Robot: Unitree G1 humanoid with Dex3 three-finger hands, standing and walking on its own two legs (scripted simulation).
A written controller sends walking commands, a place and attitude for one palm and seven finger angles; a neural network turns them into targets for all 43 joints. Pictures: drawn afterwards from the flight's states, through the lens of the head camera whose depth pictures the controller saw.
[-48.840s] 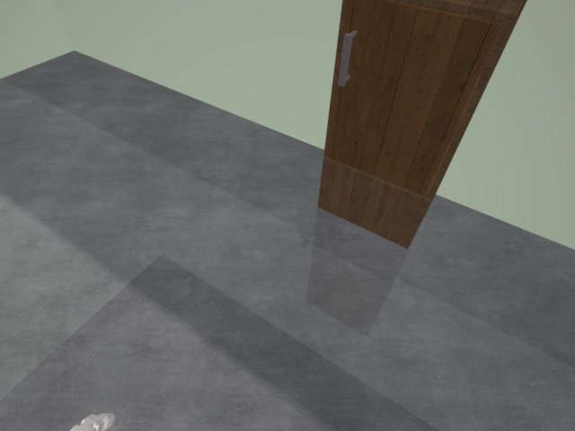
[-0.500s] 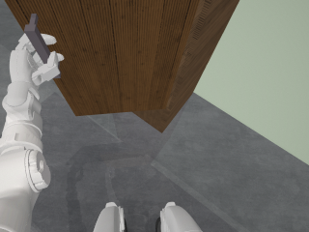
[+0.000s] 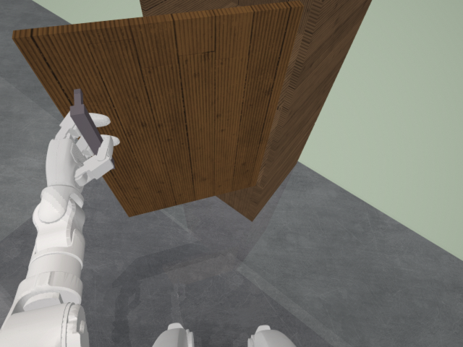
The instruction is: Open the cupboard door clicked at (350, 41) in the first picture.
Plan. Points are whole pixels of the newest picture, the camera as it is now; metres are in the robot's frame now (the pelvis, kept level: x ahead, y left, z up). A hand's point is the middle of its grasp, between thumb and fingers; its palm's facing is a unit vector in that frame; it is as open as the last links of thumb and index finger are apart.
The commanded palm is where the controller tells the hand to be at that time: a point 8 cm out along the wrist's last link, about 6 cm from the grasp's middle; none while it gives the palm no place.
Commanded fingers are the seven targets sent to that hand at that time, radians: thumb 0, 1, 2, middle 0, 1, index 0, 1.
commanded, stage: pull the door open along its arc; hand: left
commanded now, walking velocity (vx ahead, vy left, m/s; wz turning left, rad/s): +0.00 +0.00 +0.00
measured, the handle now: (94, 133) +0.48 +0.23 +0.06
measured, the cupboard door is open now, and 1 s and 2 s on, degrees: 54 88 89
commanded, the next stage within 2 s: open thumb and fingers to let go in 0.50 s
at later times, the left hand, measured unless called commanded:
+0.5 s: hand (178, 244) +0.27 +0.07 +0.06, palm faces +0.41 -0.91 +0.02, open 6.3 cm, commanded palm +0.21 +0.13 +0.05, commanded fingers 0.00 0.90 0.90 -0.40 -1.35 -0.40 -1.35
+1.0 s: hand (191, 244) +0.27 +0.05 +0.05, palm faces +0.45 -0.89 -0.01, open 9.9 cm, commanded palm +0.22 +0.10 +0.05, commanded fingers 0.00 -0.50 0.30 -0.30 -1.20 -0.30 -1.20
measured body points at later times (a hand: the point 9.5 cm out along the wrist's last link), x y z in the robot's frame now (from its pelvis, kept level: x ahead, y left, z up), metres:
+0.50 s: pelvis +0.00 -0.03 +0.01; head +0.03 -0.04 +0.46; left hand +0.24 +0.12 +0.06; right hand +0.20 -0.22 -0.08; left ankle +0.01 +0.10 -0.68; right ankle -0.02 -0.12 -0.68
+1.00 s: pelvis +0.00 -0.06 +0.00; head +0.04 -0.09 +0.45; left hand +0.24 +0.10 +0.06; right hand +0.17 -0.28 -0.11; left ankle +0.01 +0.10 -0.68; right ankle -0.02 -0.12 -0.68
